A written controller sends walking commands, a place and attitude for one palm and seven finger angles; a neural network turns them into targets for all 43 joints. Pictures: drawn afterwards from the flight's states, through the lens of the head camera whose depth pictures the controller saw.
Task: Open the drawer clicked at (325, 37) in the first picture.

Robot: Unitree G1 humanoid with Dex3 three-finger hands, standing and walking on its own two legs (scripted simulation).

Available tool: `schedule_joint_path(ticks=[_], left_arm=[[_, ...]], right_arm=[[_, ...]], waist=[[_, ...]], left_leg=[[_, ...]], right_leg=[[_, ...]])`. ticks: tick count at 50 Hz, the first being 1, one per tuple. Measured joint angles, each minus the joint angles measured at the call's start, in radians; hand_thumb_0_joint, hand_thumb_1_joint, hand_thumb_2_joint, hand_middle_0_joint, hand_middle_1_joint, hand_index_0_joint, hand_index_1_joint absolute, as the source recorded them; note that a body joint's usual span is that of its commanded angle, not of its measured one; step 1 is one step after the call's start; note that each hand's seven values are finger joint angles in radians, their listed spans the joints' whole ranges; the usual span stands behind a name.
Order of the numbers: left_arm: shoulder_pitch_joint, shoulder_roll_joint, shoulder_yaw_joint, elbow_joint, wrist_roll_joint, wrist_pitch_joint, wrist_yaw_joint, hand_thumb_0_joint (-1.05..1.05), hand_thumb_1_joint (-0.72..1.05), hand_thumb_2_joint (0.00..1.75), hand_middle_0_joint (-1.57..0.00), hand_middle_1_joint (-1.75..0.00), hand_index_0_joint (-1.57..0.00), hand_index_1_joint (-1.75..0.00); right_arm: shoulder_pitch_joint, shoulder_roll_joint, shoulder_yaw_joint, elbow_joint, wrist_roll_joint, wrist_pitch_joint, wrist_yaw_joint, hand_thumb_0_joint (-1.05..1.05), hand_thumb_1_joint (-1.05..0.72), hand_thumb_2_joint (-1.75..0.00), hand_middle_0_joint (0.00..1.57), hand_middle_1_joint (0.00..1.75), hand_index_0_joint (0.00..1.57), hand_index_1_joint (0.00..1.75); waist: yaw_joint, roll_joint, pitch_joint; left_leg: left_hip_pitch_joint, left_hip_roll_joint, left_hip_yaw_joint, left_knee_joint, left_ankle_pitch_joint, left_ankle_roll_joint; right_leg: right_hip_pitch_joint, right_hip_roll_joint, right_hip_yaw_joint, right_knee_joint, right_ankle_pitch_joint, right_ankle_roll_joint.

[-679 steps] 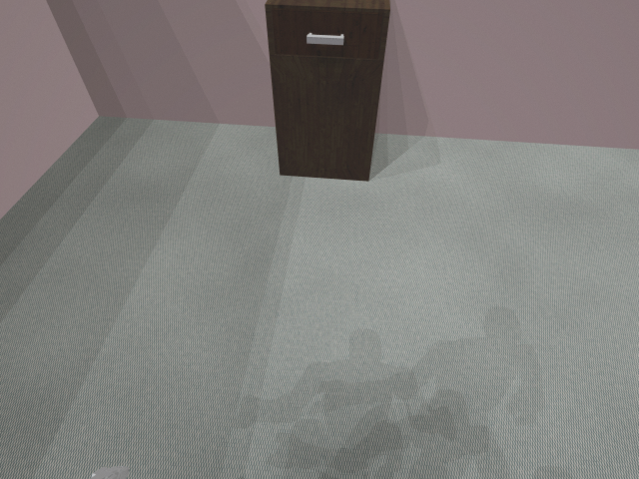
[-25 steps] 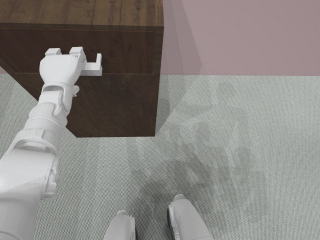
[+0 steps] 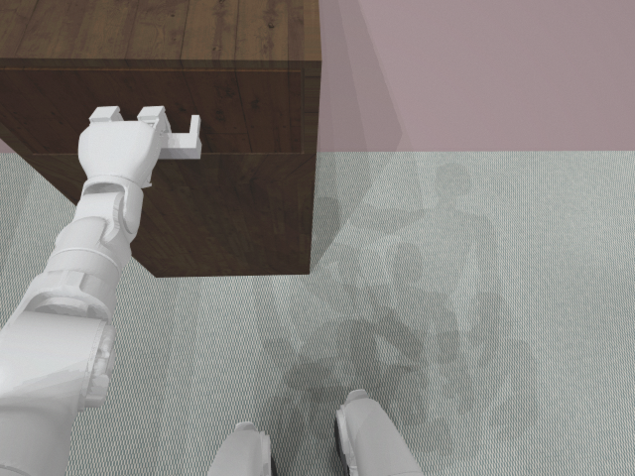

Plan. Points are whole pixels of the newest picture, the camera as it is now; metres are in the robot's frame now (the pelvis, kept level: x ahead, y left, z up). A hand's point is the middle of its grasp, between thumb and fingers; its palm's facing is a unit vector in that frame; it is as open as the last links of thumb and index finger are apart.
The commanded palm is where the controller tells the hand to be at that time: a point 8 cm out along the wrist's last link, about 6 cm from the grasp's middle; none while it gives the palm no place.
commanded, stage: pull the drawer open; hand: left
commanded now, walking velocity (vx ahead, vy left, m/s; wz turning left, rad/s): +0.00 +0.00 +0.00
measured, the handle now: (148, 134) +0.57 +0.17 +0.01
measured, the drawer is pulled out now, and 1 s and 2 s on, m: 0.00 0.05 0.14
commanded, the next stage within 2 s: none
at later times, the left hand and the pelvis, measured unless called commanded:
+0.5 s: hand (134, 207) +0.47 +0.19 -0.01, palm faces -0.03 -0.04 -1.00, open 5.7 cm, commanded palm +0.45 +0.19 +0.04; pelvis +0.04 +0.01 +0.02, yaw -1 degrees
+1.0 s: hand (133, 206) +0.47 +0.19 -0.01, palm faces -0.05 -0.01 -1.00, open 5.7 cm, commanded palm +0.45 +0.20 +0.04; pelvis +0.00 -0.01 +0.01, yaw +1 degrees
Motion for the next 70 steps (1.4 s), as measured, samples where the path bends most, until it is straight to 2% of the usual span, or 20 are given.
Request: schedule_joint_path(ticks=[10,23,30,37,43,50,58,65,70], left_arm=[[0.152,-0.05,0.024,-0.122,-0.011,-0.016,0.028,0.01,0.71,0.76,-0.29,-1.35,-0.39,-1.34],[0.349,-0.132,-0.007,-0.278,0.011,0.0,0.081,0.01,0.71,0.77,-0.28,-1.35,-0.39,-1.34],[0.285,-0.153,-0.062,-0.197,0.037,0.008,0.118,0.0,0.69,0.81,-0.32,-1.35,-0.39,-1.35],[0.221,-0.132,-0.062,-0.131,0.026,0.018,0.082,-0.01,0.68,0.81,-0.35,-1.35,-0.4,-1.35],[0.184,-0.097,-0.031,-0.09,0.016,-0.008,0.054,0.0,0.68,0.79,-0.35,-1.35,-0.41,-1.35],[0.153,-0.067,-0.004,-0.059,0.017,-0.03,0.063,0.0,0.69,0.8,-0.34,-1.35,-0.41,-1.34],[0.119,-0.046,0.0,-0.027,0.015,-0.028,0.073,-0.01,0.69,0.8,-0.35,-1.35,-0.4,-1.34],[0.105,-0.041,-0.002,-0.013,0.012,-0.025,0.061,0.0,0.69,0.79,-0.35,-1.35,-0.4,-1.34],[0.16,-0.047,0.02,-0.071,-0.003,-0.033,0.052,0.01,0.69,0.77,-0.32,-1.35,-0.41,-1.34]], right_arm=[[0.001,0.005,-0.017,-0.001,0.003,0.023,0.009,0.01,-0.91,-0.9,0.21,0.3,0.2,0.3],[-0.06,0.019,-0.032,-0.026,0.003,0.06,0.017,0.01,-0.91,-0.9,0.21,0.3,0.2,0.3],[-0.093,0.021,-0.032,-0.009,-0.007,0.052,0.006,0.01,-0.91,-0.9,0.21,0.3,0.2,0.3],[-0.106,0.028,-0.026,-0.012,-0.007,0.05,-0.002,0.0,-0.91,-0.9,0.2,0.3,0.2,0.3],[-0.074,0.025,-0.017,-0.007,-0.002,0.033,-0.007,0.0,-0.91,-0.9,0.21,0.3,0.2,0.3],[-0.024,0.007,-0.024,0.024,-0.004,0.017,-0.004,0.01,-0.91,-0.9,0.21,0.3,0.2,0.3],[0.004,-0.005,-0.025,0.047,-0.001,0.005,-0.002,0.01,-0.91,-0.9,0.2,0.3,0.2,0.3],[0.002,-0.005,-0.02,0.041,0.002,-0.009,-0.003,0.01,-0.91,-0.9,0.21,0.3,0.2,0.3],[-0.009,0.0,-0.021,0.022,0.006,-0.005,0.0,0.01,-0.91,-0.9,0.21,0.3,0.2,0.3]], waist=[[0.043,-0.001,-0.006],[0.094,-0.01,-0.02],[0.107,-0.01,-0.024],[0.091,-0.01,-0.016],[0.068,-0.011,-0.01],[0.049,-0.006,-0.007],[0.033,-0.005,0.0],[0.026,-0.007,0.0],[0.035,-0.011,-0.001]], left_leg=[[0.085,0.008,0.024,-0.059,-0.006,0.006],[0.187,0.004,0.028,-0.123,0.001,0.01],[0.181,-0.005,-0.005,-0.102,-0.014,0.004],[0.157,-0.005,-0.009,-0.082,-0.005,-0.002],[0.13,-0.004,-0.003,-0.066,0.005,-0.005],[0.081,-0.003,0.002,-0.031,0.01,-0.007],[0.052,-0.005,0.006,-0.02,0.023,-0.005],[0.046,-0.005,0.007,-0.024,0.032,-0.004],[0.069,0.002,0.022,-0.037,0.028,-0.001]], right_leg=[[0.071,0.009,0.025,-0.044,-0.006,0.005],[0.172,0.005,0.029,-0.1,-0.017,0.006],[0.177,-0.01,-0.005,-0.079,-0.036,0.002],[0.155,-0.011,-0.011,-0.059,-0.026,-0.004],[0.123,-0.009,-0.005,-0.042,-0.012,-0.007],[0.075,-0.007,-0.002,-0.012,-0.002,-0.008],[0.047,-0.007,0.002,-0.006,0.015,-0.006],[0.043,-0.007,0.003,-0.014,0.025,-0.004],[0.059,0.001,0.018,-0.025,0.027,-0.002]])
